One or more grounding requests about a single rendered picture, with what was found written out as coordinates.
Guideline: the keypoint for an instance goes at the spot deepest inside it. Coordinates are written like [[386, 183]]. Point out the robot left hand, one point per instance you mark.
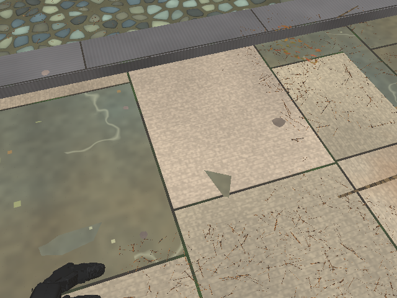
[[66, 277]]

